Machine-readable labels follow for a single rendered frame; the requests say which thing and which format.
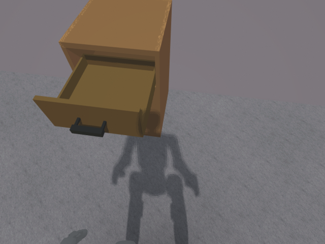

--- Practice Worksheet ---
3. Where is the drawer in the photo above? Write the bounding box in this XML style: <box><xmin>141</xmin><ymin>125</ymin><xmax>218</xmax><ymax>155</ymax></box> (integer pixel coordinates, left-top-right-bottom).
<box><xmin>33</xmin><ymin>53</ymin><xmax>156</xmax><ymax>137</ymax></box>

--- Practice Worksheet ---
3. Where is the cabinet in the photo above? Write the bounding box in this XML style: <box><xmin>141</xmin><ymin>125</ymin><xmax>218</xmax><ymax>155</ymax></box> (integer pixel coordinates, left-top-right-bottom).
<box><xmin>59</xmin><ymin>0</ymin><xmax>172</xmax><ymax>137</ymax></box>

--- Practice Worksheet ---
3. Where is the handle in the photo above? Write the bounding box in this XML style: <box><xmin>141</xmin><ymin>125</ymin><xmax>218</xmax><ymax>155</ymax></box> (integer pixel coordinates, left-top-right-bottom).
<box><xmin>70</xmin><ymin>117</ymin><xmax>107</xmax><ymax>137</ymax></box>

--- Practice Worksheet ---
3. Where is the robot left hand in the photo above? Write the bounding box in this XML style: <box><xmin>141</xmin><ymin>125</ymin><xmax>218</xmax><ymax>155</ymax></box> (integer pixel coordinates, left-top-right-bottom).
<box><xmin>60</xmin><ymin>229</ymin><xmax>87</xmax><ymax>244</ymax></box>

